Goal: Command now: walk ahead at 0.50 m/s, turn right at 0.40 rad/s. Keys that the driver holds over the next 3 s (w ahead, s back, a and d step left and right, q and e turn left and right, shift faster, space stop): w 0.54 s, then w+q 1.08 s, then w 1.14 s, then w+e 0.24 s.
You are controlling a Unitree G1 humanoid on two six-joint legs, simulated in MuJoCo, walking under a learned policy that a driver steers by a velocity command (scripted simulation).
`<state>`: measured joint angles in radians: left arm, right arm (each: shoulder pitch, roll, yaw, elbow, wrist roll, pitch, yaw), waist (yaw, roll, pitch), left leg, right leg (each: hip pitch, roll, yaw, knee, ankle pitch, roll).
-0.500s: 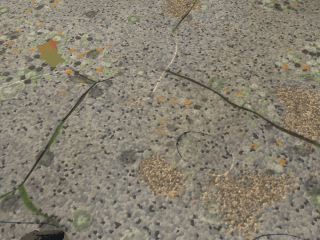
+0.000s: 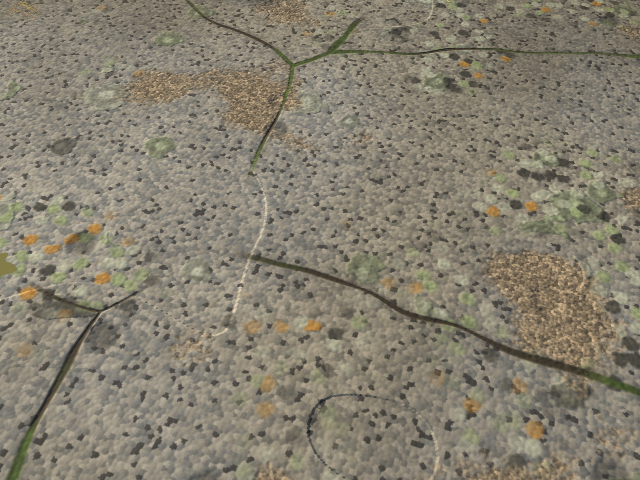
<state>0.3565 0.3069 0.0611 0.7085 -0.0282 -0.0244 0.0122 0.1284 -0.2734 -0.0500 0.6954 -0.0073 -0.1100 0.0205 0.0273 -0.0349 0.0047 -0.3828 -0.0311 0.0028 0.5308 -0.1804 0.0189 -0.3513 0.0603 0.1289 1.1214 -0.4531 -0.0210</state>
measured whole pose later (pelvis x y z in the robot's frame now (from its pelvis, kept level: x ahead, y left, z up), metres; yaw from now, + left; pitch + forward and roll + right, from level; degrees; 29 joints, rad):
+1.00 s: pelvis +0.54 -0.02 -0.01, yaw +8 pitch +2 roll -1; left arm 0.30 0.29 0.05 0.81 -0.01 -0.08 0.00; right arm 0.13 -0.30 -0.06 0.69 0.02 -0.06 0.05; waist 0.02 0.00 0.05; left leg -0.48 -0.06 0.02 0.61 -0.17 0.09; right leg -0.23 -0.02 -0.01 1.10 -0.47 0.01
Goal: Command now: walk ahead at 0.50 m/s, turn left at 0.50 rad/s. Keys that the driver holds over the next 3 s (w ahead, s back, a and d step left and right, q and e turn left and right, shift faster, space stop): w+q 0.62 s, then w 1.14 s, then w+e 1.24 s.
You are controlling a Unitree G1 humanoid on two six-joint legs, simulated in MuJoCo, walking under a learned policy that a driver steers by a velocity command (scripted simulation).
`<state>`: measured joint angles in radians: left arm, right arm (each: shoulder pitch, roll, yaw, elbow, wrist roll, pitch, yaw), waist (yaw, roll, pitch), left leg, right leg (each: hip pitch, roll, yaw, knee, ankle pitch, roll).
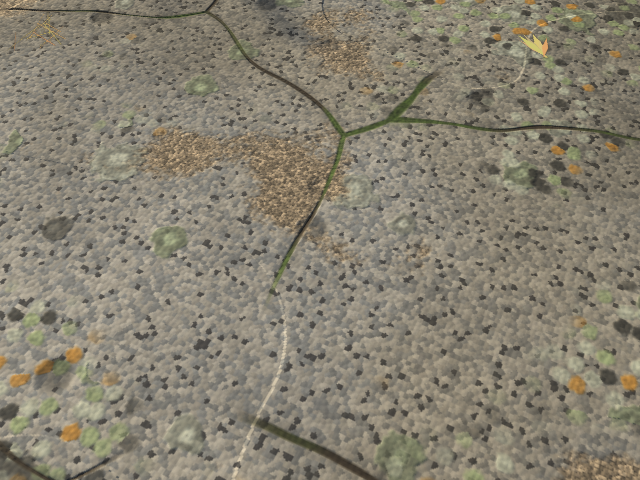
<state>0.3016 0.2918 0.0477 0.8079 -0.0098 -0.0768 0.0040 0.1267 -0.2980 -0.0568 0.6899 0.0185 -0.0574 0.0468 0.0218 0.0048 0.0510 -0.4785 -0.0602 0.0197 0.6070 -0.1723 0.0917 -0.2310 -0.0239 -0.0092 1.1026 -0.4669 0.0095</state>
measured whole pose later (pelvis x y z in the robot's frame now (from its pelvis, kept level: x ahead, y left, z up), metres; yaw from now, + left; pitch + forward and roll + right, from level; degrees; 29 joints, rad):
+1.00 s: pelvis +0.52 +0.11 +0.01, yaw +28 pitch +2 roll -1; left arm 0.33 0.30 0.05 0.89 -0.03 -0.08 -0.01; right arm 0.12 -0.27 -0.05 0.63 0.01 -0.05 0.03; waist 0.04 0.00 0.05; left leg -0.42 -0.02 0.03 0.56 -0.18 0.06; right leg -0.27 -0.06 -0.01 1.09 -0.47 -0.01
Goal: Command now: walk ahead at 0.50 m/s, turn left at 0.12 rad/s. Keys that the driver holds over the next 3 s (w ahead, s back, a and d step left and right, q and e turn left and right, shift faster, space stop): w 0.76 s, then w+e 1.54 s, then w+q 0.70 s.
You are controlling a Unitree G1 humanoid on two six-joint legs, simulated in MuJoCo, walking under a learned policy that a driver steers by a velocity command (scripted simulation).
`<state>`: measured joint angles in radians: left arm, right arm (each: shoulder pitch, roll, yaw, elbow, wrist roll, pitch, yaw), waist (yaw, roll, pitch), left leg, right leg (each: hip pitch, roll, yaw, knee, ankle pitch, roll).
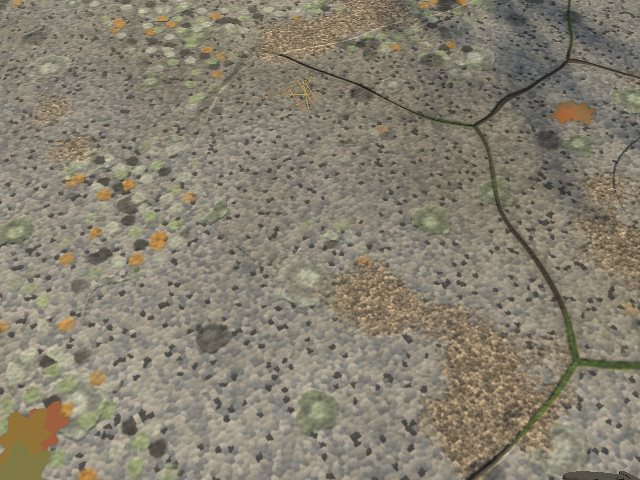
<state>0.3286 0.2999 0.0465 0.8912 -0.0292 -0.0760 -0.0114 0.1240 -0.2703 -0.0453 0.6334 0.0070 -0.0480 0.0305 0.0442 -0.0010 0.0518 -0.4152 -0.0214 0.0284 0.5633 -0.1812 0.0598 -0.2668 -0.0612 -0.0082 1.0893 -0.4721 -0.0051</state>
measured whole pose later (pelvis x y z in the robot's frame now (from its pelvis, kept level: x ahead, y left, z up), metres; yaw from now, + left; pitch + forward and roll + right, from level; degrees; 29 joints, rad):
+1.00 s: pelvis +0.56 -0.01 +0.00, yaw -5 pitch +2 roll -1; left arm 0.39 0.30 0.05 0.94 -0.02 -0.05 0.01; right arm 0.02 -0.26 -0.04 0.73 0.00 -0.10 0.02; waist 0.08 -0.01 0.03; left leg -0.47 0.02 0.02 0.54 -0.11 0.01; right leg -0.12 0.00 0.06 0.70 -0.47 -0.01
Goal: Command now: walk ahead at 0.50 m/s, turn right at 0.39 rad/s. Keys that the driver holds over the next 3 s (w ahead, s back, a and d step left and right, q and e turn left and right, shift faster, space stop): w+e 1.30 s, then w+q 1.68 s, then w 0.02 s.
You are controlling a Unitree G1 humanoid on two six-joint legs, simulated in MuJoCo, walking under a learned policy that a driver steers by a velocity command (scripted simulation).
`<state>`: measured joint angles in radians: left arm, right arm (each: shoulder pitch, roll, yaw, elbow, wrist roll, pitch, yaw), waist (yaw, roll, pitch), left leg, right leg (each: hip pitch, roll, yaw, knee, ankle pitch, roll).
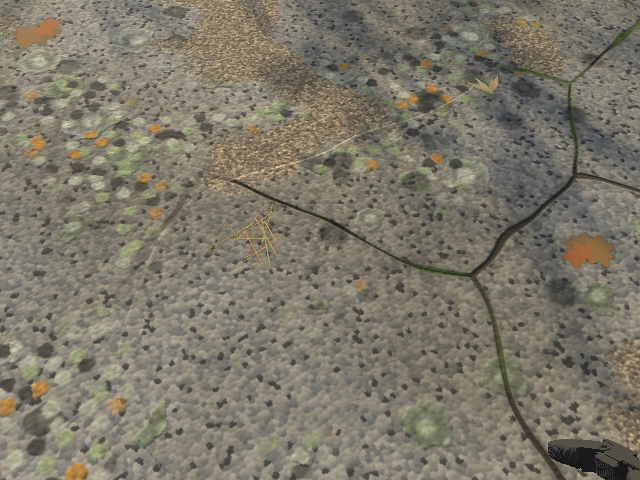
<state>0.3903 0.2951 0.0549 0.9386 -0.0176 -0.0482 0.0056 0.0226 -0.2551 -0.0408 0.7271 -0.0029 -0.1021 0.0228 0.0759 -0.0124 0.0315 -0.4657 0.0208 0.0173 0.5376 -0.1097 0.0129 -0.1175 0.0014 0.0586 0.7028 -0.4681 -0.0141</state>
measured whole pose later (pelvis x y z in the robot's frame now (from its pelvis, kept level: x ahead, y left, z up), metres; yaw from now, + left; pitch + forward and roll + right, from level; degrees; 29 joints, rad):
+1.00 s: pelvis +0.54 -0.13 +0.00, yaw -34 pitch +2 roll +1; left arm 0.38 0.30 0.09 0.76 -0.02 -0.03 0.02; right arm 0.02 -0.27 -0.05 0.74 -0.01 -0.13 0.02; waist 0.07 -0.02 0.01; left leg -0.45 -0.03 -0.02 0.52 -0.10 -0.01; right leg -0.14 0.08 0.22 0.73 -0.52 -0.05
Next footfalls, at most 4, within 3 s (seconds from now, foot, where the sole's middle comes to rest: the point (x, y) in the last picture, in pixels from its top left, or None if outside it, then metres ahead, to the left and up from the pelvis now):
0.48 right None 0.38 -0.17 -0.76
0.96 left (398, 361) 0.73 -0.10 -0.76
1.46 right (576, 367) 0.75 -0.50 -0.76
2.00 left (548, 234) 1.13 -0.50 -0.76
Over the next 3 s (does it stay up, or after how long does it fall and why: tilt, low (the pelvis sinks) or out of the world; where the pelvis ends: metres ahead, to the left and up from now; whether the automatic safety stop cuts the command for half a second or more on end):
stays up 1.46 -0.67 -0.01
